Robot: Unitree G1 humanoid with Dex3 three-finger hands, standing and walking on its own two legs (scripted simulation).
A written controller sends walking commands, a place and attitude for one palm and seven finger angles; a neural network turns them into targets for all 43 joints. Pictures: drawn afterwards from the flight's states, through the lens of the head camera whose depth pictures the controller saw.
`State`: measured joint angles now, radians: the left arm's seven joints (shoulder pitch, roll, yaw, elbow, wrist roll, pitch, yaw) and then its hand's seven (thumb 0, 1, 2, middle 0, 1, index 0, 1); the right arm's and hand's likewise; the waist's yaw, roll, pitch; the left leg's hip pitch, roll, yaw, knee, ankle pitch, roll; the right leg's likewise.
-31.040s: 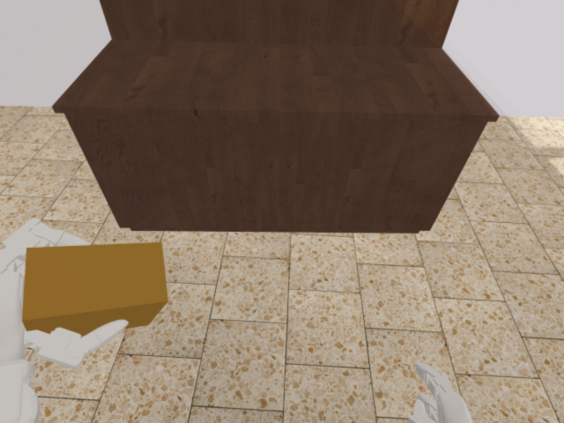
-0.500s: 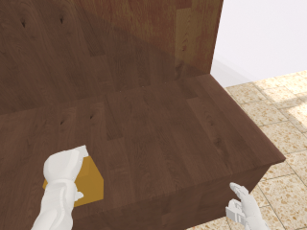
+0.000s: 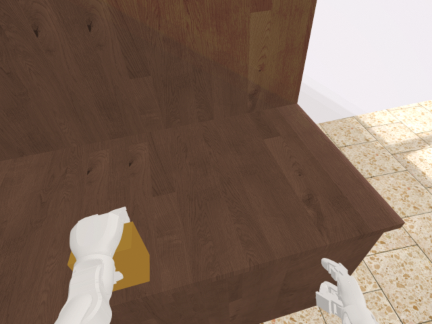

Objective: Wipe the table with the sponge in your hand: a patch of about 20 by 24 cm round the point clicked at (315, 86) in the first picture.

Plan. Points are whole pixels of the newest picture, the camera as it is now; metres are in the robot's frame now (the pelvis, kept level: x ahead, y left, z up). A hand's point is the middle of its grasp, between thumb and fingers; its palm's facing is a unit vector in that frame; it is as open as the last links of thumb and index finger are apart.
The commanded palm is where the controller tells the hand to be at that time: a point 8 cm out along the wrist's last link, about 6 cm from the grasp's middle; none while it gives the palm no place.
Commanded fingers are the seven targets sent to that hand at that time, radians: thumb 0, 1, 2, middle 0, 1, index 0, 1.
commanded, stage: lower the sponge onto the table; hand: left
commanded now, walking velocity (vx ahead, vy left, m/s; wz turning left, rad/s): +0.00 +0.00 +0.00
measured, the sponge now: (117, 264) +0.22 +0.26 -0.04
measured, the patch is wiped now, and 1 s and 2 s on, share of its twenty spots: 0.00 0.10 0.15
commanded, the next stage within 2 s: wipe forward along the first lane in 0.08 s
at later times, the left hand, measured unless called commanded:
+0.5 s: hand (108, 232) +0.26 +0.28 +0.01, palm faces -0.08 -0.05 -1.00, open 10.4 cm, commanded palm +0.24 +0.28 +0.04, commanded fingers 0.00 0.10 1.30 -1.20 -1.60 -1.20 -1.60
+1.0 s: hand (108, 213) +0.31 +0.31 +0.00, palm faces -0.09 -0.01 -1.00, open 10.4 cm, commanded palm +0.29 +0.30 +0.03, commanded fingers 0.00 0.10 1.30 -1.20 -1.60 -1.20 -1.60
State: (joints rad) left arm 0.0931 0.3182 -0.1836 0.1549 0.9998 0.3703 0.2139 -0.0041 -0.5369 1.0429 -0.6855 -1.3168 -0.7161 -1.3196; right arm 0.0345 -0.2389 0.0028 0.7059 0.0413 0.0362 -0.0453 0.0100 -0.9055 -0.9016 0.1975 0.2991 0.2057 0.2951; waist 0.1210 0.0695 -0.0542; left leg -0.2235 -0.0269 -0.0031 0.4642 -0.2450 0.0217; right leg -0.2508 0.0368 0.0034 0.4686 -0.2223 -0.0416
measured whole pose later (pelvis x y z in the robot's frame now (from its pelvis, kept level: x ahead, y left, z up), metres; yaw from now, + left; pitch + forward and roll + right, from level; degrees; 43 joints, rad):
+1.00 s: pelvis -0.01 +0.00 -0.01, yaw +0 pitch +8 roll +0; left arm -0.31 0.43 -0.06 0.64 1.00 0.26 0.24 0.00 -0.55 1.05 -0.70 -1.32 -0.73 -1.32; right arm 0.17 -0.27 -0.01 0.70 0.08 0.07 -0.09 0.01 -0.91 -0.90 0.20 0.30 0.21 0.29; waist 0.04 0.05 -0.12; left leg -0.49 -0.02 -0.01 0.62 -0.28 0.02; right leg -0.50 0.04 -0.01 0.60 -0.25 -0.04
